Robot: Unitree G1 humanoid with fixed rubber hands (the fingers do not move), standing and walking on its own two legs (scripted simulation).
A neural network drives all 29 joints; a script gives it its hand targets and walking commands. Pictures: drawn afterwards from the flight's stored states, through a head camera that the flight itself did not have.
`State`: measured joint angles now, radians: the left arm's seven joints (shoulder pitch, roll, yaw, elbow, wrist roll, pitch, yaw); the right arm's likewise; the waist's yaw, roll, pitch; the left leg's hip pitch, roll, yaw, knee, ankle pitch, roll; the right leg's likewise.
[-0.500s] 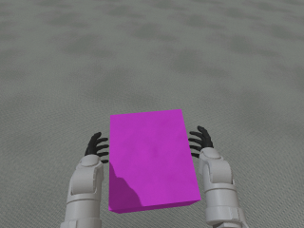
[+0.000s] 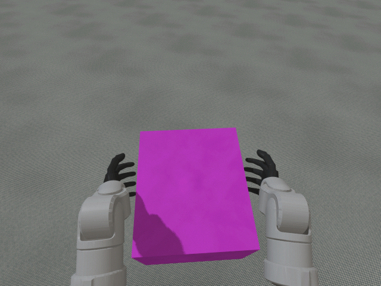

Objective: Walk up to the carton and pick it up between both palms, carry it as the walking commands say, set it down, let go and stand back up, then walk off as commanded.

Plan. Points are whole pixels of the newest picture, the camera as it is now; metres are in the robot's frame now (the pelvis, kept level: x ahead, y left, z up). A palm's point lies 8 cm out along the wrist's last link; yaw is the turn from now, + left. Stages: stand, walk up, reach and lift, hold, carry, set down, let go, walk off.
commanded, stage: carry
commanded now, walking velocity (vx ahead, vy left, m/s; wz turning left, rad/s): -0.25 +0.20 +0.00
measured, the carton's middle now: (191, 195) +0.32 +0.00 +0.00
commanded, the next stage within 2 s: none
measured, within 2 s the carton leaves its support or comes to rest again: neither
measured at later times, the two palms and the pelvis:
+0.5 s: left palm (60, 244) +0.19 +0.23 +0.07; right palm (231, 234) +0.20 -0.07 +0.06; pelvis -0.09 +0.07 +0.00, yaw +3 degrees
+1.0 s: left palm out of the picture +0.07 +0.31 +0.07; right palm out of the picture +0.08 +0.02 +0.07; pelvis -0.22 +0.17 -0.02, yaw +2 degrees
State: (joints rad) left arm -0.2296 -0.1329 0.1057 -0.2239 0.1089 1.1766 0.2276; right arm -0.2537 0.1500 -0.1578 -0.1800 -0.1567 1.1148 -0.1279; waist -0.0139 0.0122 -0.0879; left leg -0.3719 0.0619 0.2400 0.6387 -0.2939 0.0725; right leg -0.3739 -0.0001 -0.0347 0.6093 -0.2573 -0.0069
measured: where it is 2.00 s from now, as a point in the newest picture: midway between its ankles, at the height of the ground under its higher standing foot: outside the picture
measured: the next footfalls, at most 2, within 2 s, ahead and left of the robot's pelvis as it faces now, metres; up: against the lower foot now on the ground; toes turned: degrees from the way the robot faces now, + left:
left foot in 0.42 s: -0.04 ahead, +0.20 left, +0.00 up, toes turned +6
right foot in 0.68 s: -0.09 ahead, -0.02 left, +0.00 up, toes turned -10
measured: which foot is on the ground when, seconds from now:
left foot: down 0.00-0.18, up 0.20-0.40, down 0.42-0.68, up 0.70-0.98, down 1.00-1.00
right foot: down 0.00-0.46, up 0.48-0.66, down 0.68-1.00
